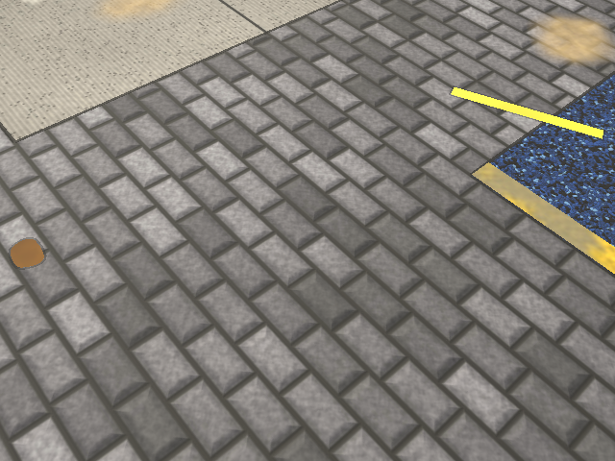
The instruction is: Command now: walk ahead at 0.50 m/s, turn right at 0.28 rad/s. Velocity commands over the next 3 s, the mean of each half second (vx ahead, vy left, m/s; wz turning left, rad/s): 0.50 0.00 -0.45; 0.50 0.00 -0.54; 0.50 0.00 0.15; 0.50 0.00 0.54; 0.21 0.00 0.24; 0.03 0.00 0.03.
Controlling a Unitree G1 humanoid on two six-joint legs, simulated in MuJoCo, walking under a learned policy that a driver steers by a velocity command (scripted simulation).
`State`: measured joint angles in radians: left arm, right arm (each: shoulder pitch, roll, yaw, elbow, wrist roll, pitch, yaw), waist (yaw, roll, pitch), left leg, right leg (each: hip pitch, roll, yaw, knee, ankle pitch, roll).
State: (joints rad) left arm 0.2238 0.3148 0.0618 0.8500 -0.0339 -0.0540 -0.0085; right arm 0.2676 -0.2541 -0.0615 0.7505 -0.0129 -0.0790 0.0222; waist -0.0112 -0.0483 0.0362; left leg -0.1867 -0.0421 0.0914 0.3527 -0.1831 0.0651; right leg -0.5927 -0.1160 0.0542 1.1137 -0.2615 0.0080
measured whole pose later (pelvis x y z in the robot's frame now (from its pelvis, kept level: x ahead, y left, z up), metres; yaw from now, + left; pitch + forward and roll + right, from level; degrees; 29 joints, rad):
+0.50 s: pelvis +0.29 -0.08 -0.01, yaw -17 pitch +1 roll +0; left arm 0.26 0.29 0.07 0.74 -0.01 -0.05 -0.03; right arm 0.17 -0.29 -0.06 0.74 0.00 -0.11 0.00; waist 0.02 0.01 0.05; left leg -0.51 0.08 -0.06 1.14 -0.35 -0.01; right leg -0.30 0.11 0.02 0.44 -0.17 -0.11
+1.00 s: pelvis +0.57 -0.11 +0.00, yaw -33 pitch +1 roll +1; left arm 0.26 0.31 0.07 0.68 -0.02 -0.02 0.00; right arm 0.28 -0.26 -0.06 0.78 -0.01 -0.11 0.02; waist -0.04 -0.05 0.01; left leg -0.22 -0.03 0.05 0.38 -0.19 0.03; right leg -0.56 -0.04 0.08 1.11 -0.32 -0.01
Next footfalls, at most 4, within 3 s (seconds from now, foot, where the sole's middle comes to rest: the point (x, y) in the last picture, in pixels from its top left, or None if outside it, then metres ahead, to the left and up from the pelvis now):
0.32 right None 0.34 -0.16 -0.78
0.78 left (326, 377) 0.67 -0.05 -0.78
1.28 right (476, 349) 0.75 -0.41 -0.78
1.78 left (402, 232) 1.11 -0.27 -0.78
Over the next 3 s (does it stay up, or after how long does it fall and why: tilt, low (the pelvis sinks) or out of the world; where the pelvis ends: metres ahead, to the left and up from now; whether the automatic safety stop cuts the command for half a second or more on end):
stays up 1.28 -0.38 -0.01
